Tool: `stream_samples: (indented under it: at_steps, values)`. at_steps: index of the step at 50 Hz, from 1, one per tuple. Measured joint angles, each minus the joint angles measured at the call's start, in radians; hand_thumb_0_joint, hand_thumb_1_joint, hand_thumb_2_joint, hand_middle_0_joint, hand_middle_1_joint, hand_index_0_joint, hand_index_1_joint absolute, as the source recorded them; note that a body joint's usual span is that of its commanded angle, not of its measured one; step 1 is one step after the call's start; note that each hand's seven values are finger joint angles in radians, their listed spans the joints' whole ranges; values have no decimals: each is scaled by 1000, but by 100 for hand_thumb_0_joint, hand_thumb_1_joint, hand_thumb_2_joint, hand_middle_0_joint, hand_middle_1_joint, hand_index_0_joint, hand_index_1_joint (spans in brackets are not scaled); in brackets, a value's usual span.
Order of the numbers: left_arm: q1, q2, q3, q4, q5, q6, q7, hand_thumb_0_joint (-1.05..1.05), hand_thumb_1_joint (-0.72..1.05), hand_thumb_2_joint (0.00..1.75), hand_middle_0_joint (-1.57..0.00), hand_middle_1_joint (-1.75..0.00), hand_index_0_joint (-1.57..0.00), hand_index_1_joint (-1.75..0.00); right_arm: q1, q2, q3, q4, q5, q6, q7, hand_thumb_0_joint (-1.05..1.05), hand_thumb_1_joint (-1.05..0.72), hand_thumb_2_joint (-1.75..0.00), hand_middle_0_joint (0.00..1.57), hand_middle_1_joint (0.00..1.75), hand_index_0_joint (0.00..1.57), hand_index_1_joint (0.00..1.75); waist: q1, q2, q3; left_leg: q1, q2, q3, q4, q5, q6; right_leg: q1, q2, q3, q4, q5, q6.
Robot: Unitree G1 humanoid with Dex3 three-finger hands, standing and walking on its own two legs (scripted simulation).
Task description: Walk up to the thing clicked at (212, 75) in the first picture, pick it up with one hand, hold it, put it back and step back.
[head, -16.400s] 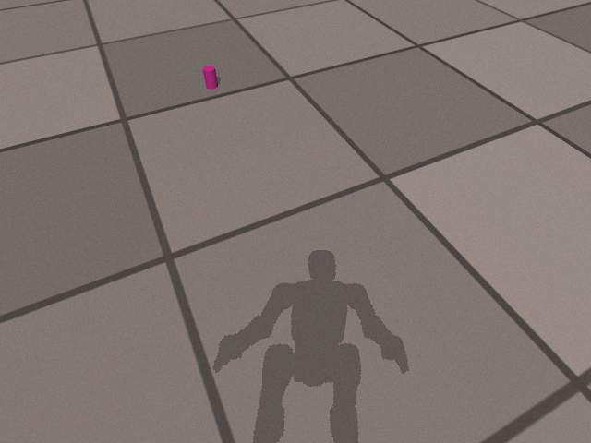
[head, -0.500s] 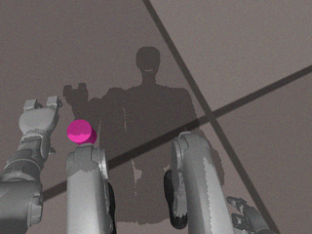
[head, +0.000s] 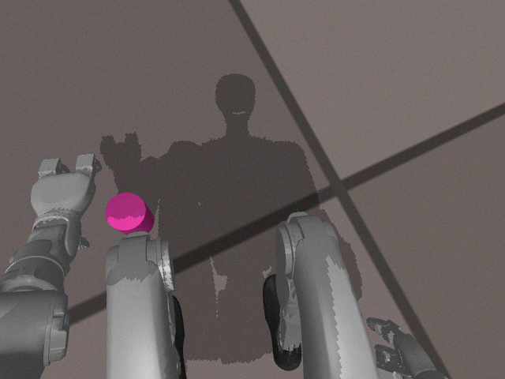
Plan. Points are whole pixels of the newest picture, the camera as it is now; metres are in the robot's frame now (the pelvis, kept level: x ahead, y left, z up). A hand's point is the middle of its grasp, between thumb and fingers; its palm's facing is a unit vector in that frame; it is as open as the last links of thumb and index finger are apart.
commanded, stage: rise first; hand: left
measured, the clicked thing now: (132, 216) +0.40 +0.19 -0.29
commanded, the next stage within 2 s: approach in 1.02 s
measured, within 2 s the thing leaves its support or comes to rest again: neither
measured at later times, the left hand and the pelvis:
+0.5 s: hand (76, 211) +0.39 +0.26 -0.17, palm faces -0.44 -0.06 -0.90, open 14.3 cm; pelvis +0.00 +0.00 +0.00, yaw +0 degrees
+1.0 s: hand (74, 211) +0.39 +0.26 -0.17, palm faces -0.44 -0.05 -0.90, open 14.3 cm; pelvis +0.00 +0.00 +0.00, yaw +0 degrees
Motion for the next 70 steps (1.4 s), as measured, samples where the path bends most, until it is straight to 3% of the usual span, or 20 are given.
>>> stream_samples:
  at_steps: [5, 13, 19, 26, 34, 41, 46, 52, 60, 63, 70]
  values:
    - [7, 18, 14, -18, -12, -2, 4, 0, -59, 105, -9, -100, -6, -103, -1, -1, -6, 4, -7, -1, 2, 0, -91, -90, 20, 30, 20, 30, 5, 3, 4, -12, -2, -3, 11, 3, -3, -12, 0, -2, 11, 2, -1]
    - [6, 0, -37, -31, -44, 14, -20, 0, -59, 104, -9, -100, -7, -103, 5, 1, -12, 11, -1, 2, -2, 0, -91, -90, 20, 30, 20, 30, 22, 11, -13, -1, 0, -3, 0, -2, 0, 0, 1, -2, -2, 0, 1]
    - [-4, -8, -33, 9, -27, 4, -24, 0, -58, 103, -9, -101, -7, -104, 10, 0, 1, 5, 5, 3, -3, 0, -91, -90, 20, 30, 20, 30, 10, 3, -19, 10, 2, -2, -10, -1, 1, 11, 3, -3, -13, 2, 0]
    - [2, 18, -1, -9, 0, -15, -8, 0, -58, 104, -9, -101, -7, -103, 13, -8, -3, 7, -1, 0, 0, 0, -91, -90, 20, 30, 20, 30, -4, -6, -1, -5, -4, -5, 4, 4, -3, -2, 0, -4, 2, 4, -2]
    - [-1, 13, -20, -20, -18, 7, 2, 0, -59, 104, -9, -100, -6, -103, 11, -7, -9, 14, -4, 2, 2, 0, -91, -90, 20, 30, 20, 30, 8, 9, -7, -11, -3, -4, 9, 1, -2, -10, 1, -2, 7, 1, 0]
    - [-4, -6, -20, 3, -38, 11, -19, 0, -58, 103, -9, -101, -7, -103, 7, 1, -2, 6, 0, -4, 3, 0, -91, -90, 20, 30, 20, 30, 9, 13, -8, 0, 1, -3, -2, 2, -3, -3, 4, -2, -3, 5, -1]
    - [-2, 0, 4, 9, -17, -10, -16, 0, -57, 102, -9, -102, -7, -104, 7, -2, 3, 6, -1, 0, 0, 0, -91, -90, 20, 30, 20, 30, 6, 5, -6, 4, 0, -5, -1, 3, -5, -1, 4, -3, 0, 7, -4]
    - [-15, 26, -2, 14, -10, -20, -9, 0, -58, 102, -9, -102, -7, -104, 7, -9, 1, 9, -6, -2, -5, 0, -91, -90, 20, 30, 20, 30, 3, 0, 1, -10, -5, -8, 10, 7, -7, -11, 2, -6, 9, 7, -5]
    - [-2, 2, -35, -31, -25, 2, -6, 0, -57, 103, -10, -100, -8, -103, 11, -3, -8, 17, -3, -1, -4, 0, -91, -90, 20, 30, 20, 30, 12, 6, -13, -9, -6, -6, 4, -4, -4, -6, 0, -4, 1, -4, 0]
    - [-33, -14, -79, 26, -29, 21, 1, 0, -56, 104, -11, -99, -9, -102, 6, 0, -2, 22, -7, -6, 2, 0, -91, -90, 20, 30, 20, 30, 8, 5, -18, -1, -4, 0, -2, -6, -1, -1, 1, 1, -3, -6, 1]
    - [-87, -83, -129, 72, -33, 34, 28, 0, -56, 103, -12, -98, -9, -101, -2, 8, 9, 31, -17, -18, 14, 0, -91, -90, 20, 30, 20, 30, -12, 2, -9, -4, -3, -1, -6, 1, -4, -6, 3, 0, -6, 2, 0]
